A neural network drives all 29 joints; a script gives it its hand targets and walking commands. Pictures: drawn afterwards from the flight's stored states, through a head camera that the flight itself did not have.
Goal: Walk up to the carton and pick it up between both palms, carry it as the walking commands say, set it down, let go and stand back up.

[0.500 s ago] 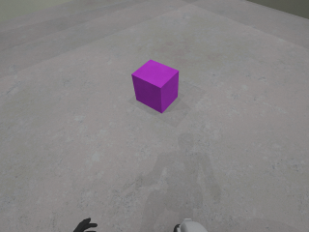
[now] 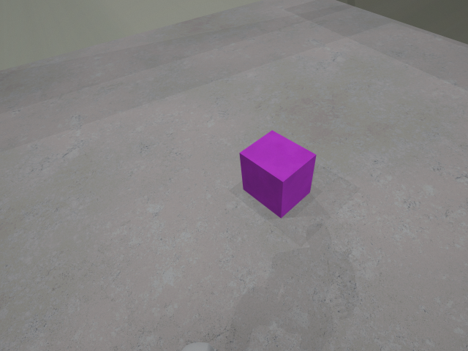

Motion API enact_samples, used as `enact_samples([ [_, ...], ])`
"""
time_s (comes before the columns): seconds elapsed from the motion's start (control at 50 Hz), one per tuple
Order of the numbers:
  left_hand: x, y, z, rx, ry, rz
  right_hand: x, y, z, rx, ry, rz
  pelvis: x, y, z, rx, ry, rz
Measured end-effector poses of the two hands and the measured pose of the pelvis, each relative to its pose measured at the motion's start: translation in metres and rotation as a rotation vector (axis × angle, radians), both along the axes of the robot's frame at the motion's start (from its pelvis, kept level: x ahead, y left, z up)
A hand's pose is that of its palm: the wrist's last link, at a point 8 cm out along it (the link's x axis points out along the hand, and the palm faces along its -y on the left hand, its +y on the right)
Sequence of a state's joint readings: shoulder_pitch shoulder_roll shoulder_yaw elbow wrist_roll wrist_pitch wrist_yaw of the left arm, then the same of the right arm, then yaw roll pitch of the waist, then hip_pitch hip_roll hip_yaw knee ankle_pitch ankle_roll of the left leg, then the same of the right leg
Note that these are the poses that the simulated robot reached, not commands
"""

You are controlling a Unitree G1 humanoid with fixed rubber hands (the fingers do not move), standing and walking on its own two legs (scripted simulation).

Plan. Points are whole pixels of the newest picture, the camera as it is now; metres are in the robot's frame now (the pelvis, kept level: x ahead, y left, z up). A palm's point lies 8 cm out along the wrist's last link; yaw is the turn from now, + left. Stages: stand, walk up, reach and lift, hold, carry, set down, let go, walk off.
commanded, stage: walk up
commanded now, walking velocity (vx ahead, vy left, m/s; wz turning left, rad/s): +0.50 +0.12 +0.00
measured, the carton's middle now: (276, 173) +1.10 -0.04 -0.64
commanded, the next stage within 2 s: none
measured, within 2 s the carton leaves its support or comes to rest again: neither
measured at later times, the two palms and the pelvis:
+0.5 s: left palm (122, 298) +0.26 +0.33 -0.18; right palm (330, 309) +0.26 -0.13 -0.14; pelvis +0.20 +0.10 -0.03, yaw +0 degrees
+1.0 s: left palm (161, 236) +0.41 +0.26 -0.14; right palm (363, 242) +0.42 -0.23 -0.15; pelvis +0.38 +0.02 -0.02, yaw +1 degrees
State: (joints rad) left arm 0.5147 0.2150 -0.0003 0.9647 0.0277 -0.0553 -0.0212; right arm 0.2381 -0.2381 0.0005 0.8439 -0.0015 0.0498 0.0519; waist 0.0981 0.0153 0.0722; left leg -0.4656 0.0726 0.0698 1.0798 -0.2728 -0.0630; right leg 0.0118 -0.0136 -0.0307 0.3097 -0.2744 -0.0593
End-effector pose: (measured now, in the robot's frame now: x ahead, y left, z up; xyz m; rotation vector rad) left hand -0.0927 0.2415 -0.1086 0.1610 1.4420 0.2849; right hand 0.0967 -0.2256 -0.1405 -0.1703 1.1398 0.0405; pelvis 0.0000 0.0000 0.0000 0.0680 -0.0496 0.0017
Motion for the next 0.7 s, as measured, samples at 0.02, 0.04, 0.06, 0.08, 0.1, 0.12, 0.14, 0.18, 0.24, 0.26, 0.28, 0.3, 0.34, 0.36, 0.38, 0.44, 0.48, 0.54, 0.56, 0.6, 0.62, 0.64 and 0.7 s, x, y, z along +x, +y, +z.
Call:
enact_samples([
  [0.02,0.005,0.002,-0.001,-0.005,0.004,0.004,0.010,0.005,0.000,0.001,-0.005,0.002,0.007,0.004,-0.001,-0.005,0.002,0.000],
  [0.04,0.012,0.005,-0.003,-0.010,0.007,0.007,0.021,0.010,-0.001,0.001,-0.010,0.005,0.015,0.008,-0.002,-0.010,0.004,0.000],
  [0.06,0.018,0.009,-0.005,-0.014,0.010,0.010,0.032,0.016,-0.001,0.001,-0.016,0.008,0.023,0.012,-0.004,-0.016,0.006,0.000],
  [0.08,0.025,0.013,-0.008,-0.018,0.012,0.012,0.043,0.022,-0.002,0.000,-0.021,0.011,0.031,0.017,-0.005,-0.023,0.009,0.001],
  [0.1,0.033,0.017,-0.010,-0.023,0.015,0.014,0.054,0.029,-0.002,-0.001,-0.027,0.014,0.040,0.022,-0.007,-0.030,0.015,0.001],
  [0.12,0.041,0.022,-0.013,-0.028,0.018,0.016,0.067,0.035,-0.003,-0.003,-0.033,0.018,0.049,0.028,-0.009,-0.037,0.021,0.001],
  [0.14,0.050,0.027,-0.017,-0.034,0.023,0.017,0.079,0.042,-0.004,-0.006,-0.040,0.021,0.058,0.034,-0.012,-0.045,0.030,0.001],
  [0.18,0.067,0.039,-0.026,-0.048,0.036,0.019,0.105,0.057,-0.006,-0.015,-0.053,0.027,0.077,0.047,-0.018,-0.063,0.050,0.002],
  [0.24,0.098,0.059,-0.047,-0.076,0.054,0.014,0.142,0.078,-0.014,-0.040,-0.083,0.030,0.107,0.070,-0.033,-0.093,0.068,0.000],
  [0.26,0.112,0.066,-0.054,-0.087,0.055,0.005,0.149,0.085,-0.014,-0.049,-0.092,0.025,0.115,0.076,-0.036,-0.089,0.061,0.000],
  [0.28,0.130,0.071,-0.058,-0.096,0.045,-0.010,0.154,0.090,-0.013,-0.055,-0.097,0.015,0.123,0.081,-0.036,-0.086,0.055,0.004],
  [0.3,0.150,0.075,-0.061,-0.104,0.024,-0.027,0.157,0.093,-0.010,-0.059,-0.098,0.001,0.130,0.085,-0.035,-0.083,0.052,0.009],
  [0.34,0.194,0.083,-0.066,-0.113,-0.036,-0.067,0.160,0.097,-0.005,-0.071,-0.097,-0.033,0.145,0.092,-0.032,-0.084,0.040,0.012],
  [0.36,0.217,0.086,-0.067,-0.118,-0.069,-0.090,0.160,0.097,-0.002,-0.081,-0.095,-0.054,0.152,0.095,-0.031,-0.088,0.032,0.011],
  [0.38,0.239,0.088,-0.069,-0.122,-0.099,-0.111,0.161,0.096,0.000,-0.094,-0.093,-0.076,0.159,0.098,-0.030,-0.092,0.023,0.008],
  [0.44,0.301,0.090,-0.070,-0.135,-0.174,-0.165,0.161,0.095,0.004,-0.121,-0.083,-0.129,0.178,0.102,-0.028,-0.104,0.000,0.001],
  [0.48,0.338,0.088,-0.069,-0.147,-0.212,-0.189,0.161,0.094,0.005,-0.130,-0.069,-0.152,0.190,0.102,-0.028,-0.109,-0.010,-0.002],
  [0.54,0.385,0.083,-0.065,-0.159,-0.257,-0.219,0.161,0.090,0.003,-0.133,-0.033,-0.177,0.209,0.100,-0.027,-0.109,-0.012,-0.003],
  [0.56,0.398,0.080,-0.064,-0.161,-0.267,-0.228,0.162,0.089,0.002,-0.131,-0.018,-0.184,0.215,0.098,-0.027,-0.107,-0.010,-0.003],
  [0.6,0.423,0.074,-0.060,-0.163,-0.278,-0.244,0.163,0.085,-0.001,-0.127,0.015,-0.200,0.229,0.094,-0.026,-0.102,-0.004,-0.002],
  [0.62,0.434,0.071,-0.059,-0.163,-0.280,-0.252,0.164,0.082,-0.002,-0.125,0.031,-0.208,0.237,0.091,-0.026,-0.098,0.000,-0.002],
  [0.64,0.444,0.067,-0.058,-0.163,-0.280,-0.259,0.166,0.079,-0.003,-0.123,0.047,-0.216,0.245,0.088,-0.025,-0.094,0.005,-0.002],
  [0.7,0.476,0.054,-0.056,-0.157,-0.272,-0.279,0.175,0.067,-0.009,-0.117,0.100,-0.232,0.268,0.075,-0.026,-0.077,0.034,-0.001],
])
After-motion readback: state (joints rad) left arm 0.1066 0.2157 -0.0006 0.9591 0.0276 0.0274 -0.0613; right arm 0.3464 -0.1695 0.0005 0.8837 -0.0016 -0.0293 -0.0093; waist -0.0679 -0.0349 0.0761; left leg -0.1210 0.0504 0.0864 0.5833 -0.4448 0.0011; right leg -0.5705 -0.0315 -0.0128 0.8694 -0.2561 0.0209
